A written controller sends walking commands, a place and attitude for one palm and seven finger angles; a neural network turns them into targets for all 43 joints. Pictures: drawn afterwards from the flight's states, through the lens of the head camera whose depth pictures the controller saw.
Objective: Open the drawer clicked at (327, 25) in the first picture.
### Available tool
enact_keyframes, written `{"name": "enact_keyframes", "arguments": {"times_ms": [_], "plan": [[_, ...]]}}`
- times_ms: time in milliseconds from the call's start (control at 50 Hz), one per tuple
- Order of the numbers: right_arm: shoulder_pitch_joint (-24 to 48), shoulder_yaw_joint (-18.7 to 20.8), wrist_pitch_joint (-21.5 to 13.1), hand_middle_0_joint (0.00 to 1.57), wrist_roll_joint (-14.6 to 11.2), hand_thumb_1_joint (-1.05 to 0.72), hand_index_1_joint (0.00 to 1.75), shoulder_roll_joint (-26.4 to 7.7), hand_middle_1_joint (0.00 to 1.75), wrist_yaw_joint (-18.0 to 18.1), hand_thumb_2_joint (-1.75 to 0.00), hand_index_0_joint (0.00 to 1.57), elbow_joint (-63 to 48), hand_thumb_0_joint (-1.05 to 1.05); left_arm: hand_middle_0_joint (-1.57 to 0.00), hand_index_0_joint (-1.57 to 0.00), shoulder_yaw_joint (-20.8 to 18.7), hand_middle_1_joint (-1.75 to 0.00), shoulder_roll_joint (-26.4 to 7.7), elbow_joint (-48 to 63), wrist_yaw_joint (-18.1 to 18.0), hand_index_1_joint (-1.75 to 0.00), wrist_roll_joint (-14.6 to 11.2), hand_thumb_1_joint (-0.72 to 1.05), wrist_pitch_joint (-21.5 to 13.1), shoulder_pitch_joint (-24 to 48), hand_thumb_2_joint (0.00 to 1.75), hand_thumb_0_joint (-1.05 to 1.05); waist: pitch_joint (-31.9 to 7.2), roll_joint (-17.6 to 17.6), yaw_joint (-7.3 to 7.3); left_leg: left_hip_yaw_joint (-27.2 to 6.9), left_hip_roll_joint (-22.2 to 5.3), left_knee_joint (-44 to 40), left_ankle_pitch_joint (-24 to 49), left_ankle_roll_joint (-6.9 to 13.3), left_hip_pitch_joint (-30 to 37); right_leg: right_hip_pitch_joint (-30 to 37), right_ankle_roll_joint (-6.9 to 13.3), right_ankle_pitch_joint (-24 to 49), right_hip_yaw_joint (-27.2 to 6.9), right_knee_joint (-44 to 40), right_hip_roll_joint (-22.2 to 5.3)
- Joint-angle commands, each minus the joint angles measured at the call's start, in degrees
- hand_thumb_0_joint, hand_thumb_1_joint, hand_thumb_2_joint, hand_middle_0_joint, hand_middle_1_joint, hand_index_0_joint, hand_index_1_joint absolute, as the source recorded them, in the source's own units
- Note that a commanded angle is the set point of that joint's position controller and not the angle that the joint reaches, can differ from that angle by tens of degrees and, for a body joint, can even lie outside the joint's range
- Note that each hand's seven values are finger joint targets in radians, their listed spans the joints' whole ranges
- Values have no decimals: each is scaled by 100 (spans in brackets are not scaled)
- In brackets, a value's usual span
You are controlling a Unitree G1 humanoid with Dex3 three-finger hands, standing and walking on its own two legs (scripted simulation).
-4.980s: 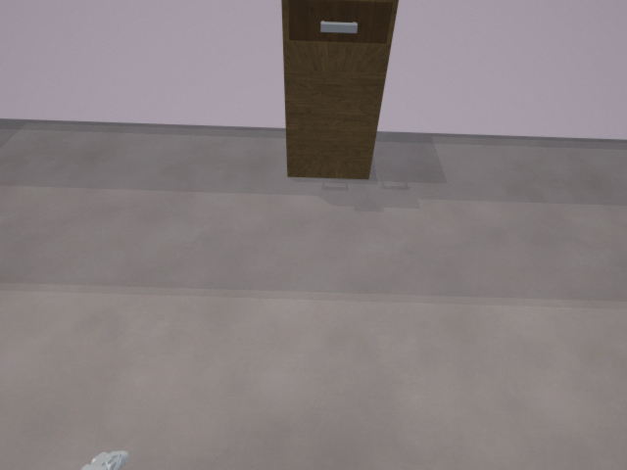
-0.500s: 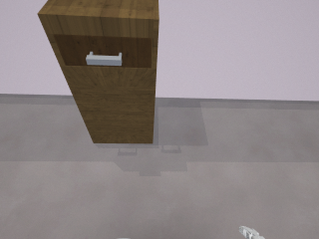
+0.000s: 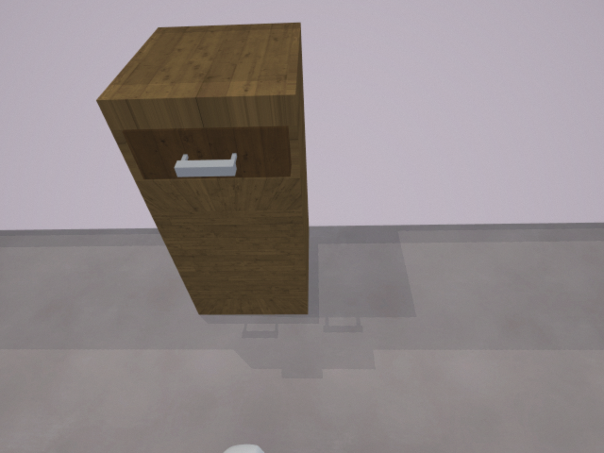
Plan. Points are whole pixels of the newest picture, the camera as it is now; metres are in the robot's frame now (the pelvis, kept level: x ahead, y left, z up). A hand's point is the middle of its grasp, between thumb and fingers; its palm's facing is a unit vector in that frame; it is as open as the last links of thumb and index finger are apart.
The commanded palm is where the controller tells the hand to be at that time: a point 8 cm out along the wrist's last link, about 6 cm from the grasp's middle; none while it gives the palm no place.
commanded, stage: take the last steps up to it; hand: left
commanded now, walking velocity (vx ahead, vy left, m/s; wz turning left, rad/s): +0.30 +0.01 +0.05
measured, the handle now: (207, 162) +0.72 +0.28 -0.03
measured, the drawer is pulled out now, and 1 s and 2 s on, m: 0.00 0.00 0.00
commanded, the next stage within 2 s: come to a stop and stand still in 0.48 s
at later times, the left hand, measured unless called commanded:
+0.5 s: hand out of the picture +0.16 +0.24 -0.18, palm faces +0.05 -0.98 -0.19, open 7.4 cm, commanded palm none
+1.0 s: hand (203, 366) +0.30 +0.21 -0.17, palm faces +0.05 -0.97 -0.26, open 7.3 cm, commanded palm none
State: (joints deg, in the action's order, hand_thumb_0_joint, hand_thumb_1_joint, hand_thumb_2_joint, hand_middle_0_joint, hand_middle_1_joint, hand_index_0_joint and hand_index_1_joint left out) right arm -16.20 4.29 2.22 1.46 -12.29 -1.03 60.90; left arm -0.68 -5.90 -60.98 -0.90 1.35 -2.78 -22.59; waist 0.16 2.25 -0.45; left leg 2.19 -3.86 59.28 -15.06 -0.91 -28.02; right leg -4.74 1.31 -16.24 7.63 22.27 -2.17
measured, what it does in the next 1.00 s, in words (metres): walks ahead: left foot, then right foot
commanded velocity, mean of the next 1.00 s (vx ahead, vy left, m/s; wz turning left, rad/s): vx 0.02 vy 0.03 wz -0.01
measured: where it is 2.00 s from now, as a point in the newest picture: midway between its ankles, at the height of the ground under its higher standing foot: outside the picture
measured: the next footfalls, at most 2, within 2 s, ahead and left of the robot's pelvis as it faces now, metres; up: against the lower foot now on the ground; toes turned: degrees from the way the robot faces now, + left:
left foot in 0.26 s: +0.18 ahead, +0.16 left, +0.00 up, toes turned +9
right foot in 0.70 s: +0.31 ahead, -0.09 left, +0.00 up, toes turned -8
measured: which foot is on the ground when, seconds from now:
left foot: up 0.00-0.24, down 0.26-0.70, up 0.72-1.00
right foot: down 0.00-0.26, up 0.28-0.68, down 0.70-1.00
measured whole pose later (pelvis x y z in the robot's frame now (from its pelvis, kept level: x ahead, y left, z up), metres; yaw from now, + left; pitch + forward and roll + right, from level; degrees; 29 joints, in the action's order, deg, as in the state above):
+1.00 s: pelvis +0.20 +0.03 -0.01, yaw +1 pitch +0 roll +2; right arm -9.9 4.5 3.9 0.2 -11.6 1.3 58.9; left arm -2.5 -8.2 -56.0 -2.7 1.7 1.1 -5.4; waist 6.6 1.1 -0.4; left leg 1.2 -0.5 55.2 -27.5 -3.3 -22.5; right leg -19.4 1.4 -8.5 7.2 27.7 -5.2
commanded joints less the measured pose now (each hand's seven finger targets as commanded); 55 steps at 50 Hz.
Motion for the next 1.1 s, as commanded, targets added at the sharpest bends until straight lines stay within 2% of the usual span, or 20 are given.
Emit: {"name": "enact_keyframes", "arguments": {"times_ms": [0,140,200,220,240,260,320,380,440,560,600,640,680,700,760,820,920,1000,1060,1080], "plan": [[508,-16,-228,20,-15,-90,30,-59,30,-64,-90,20,-442,0,-20,-20,-205,-30,-883,-18,-59,-30,-7,90,-195,-521,90,0,752,-837,-97,72,-228,-361,390,-59,-843,76,488,703,-955,-1405,-1378],[906,-104,-381,20,-49,-90,30,150,30,-86,-90,20,-550,0,-20,-20,-255,-30,-971,-335,-62,-30,44,90,-139,-685,90,0,730,-1075,-201,436,-114,-2014,-10,117,-12,75,596,1324,-757,-963,-1449],[-44,-68,-495,20,-20,-90,30,-43,30,6,-90,20,-205,0,-20,-20,-273,-30,-928,-389,-59,-30,-3,90,-81,-558,90,0,344,-722,234,648,154,-2973,408,223,1680,-397,363,1755,-376,280,-1121],[-858,4,-547,20,7,-90,30,-362,30,72,-90,20,24,0,-20,-20,-248,-30,-737,-371,-42,-30,-32,90,-72,-600,90,0,-212,54,537,189,-181,-3298,557,328,2818,-820,191,1513,-125,1523,-790],[-1405,143,-576,20,57,-90,30,-975,30,150,-90,20,158,0,-20,-20,-201,-30,-416,-289,-8,-30,-91,90,-49,-851,90,0,-726,1414,588,-1784,-1679,-3739,760,816,3849,-2127,-92,-660,273,3104,-97],[-1702,132,-505,20,-17,-90,30,-1125,30,200,-90,20,225,0,-20,-20,-176,-30,-471,-86,-16,-30,-53,90,-38,-503,90,0,-731,1403,673,-2539,-2208,-4372,818,1142,3784,-2653,-51,-1808,-231,4143,81],[-437,-29,-495,20,-17,-90,30,-442,30,233,-90,20,-61,0,-20,-20,-234,-30,-467,-96,39,-30,4,90,59,85,90,0,482,523,298,-1589,-1814,-4876,-309,1018,1819,-2775,-30,-783,-621,4783,-555],[-317,-128,-615,20,-20,-90,30,-146,30,266,-90,20,-93,0,-20,-20,-238,-30,-290,-164,87,-30,38,90,146,-90,90,0,430,308,61,-588,-1343,-4822,1188,862,1532,-2340,-170,-174,-554,4262,-563],[-283,-135,-632,20,-42,-90,30,-189,30,274,-90,20,-99,0,-20,-20,-246,-30,-344,-76,85,-30,17,90,238,-21,90,0,330,360,-44,-225,-1273,-4833,1644,942,1661,-2322,-272,59,-519,3757,-562],[-472,-72,-527,20,29,-90,30,-353,30,249,-90,20,-24,0,-20,-20,-229,-30,-469,393,114,-30,-3,90,240,975,90,0,594,389,156,-197,-1322,-4646,1630,1078,1885,-2140,-274,-21,-308,2011,-425],[-462,-112,-483,20,25,-90,30,-275,30,272,-90,20,30,0,-20,-20,-197,-30,-450,390,65,-30,-12,90,206,995,90,0,539,369,123,-33,-1189,-4139,2548,915,1858,-1577,-263,177,-222,1352,-263],[-372,-160,-463,20,-28,-90,30,-201,30,286,-90,20,91,0,-20,-20,-200,-30,-614,193,6,-30,-23,90,129,428,90,0,167,1,-193,280,-754,-3350,2473,449,1840,-558,-302,1664,-261,106,-265],[-741,-196,-397,20,-149,-90,30,127,30,245,-90,20,104,0,-20,-20,-273,-30,-1323,108,-100,-30,-29,90,46,262,90,0,-493,-1240,-20,481,-86,-2742,-430,-37,1022,643,292,5383,-1583,432,-1665],[-887,-131,-289,20,-170,-90,30,70,30,260,-90,20,105,0,-20,-20,-282,-30,-1504,205,-108,-30,-48,90,99,323,90,0,-500,-1075,26,434,58,-2286,-1465,-67,1183,373,649,6111,-1502,317,-2034],[-459,-81,-83,20,-147,-90,30,15,30,325,-90,20,46,0,-20,-20,-369,-30,-1390,252,-230,-30,-32,90,177,558,90,0,-410,-1442,-184,-24,96,-429,-2078,-87,717,170,1161,6464,-1662,244,-2133],[-259,-31,12,20,-139,-90,30,31,30,285,-90,20,-69,0,-20,-20,-451,-30,-1404,436,-289,-30,12,90,274,924,90,0,-518,-795,-145,-286,217,176,-1738,-139,372,200,1088,5704,-1356,219,-2019],[-171,23,148,20,-96,-90,30,7,30,186,-90,20,-279,0,-20,-20,-476,-30,-1370,712,-255,-30,43,90,335,1322,90,0,-573,-1129,-15,-199,281,-183,-1128,-230,667,-479,862,3897,-1047,-146,-1701],[-23,-9,51,20,-102,-90,30,-31,30,165,-90,20,-426,0,-20,-20,-515,-30,-1475,717,-211,-30,98,90,369,1314,90,0,-558,-1351,-57,-71,228,-1386,-1129,-175,1028,-572,862,2505,-1263,-231,-1652],[-449,-48,-27,20,-81,-90,30,-93,30,163,-90,20,-338,0,-20,-20,-505,-30,-1515,700,-156,-30,52,90,439,1457,90,0,-480,-1333,197,152,324,-2973,-106,-94,1944,-1184,471,959,-1205,-71,-1326],[-567,-56,-76,20,-72,-90,30,-228,30,164,-90,20,-299,0,-20,-20,-455,-30,-1366,710,-136,-30,3,90,472,1412,90,0,-415,-823,241,24,169,-3572,178,-64,2326,-1577,258,257,-1048,294,-1052]]}}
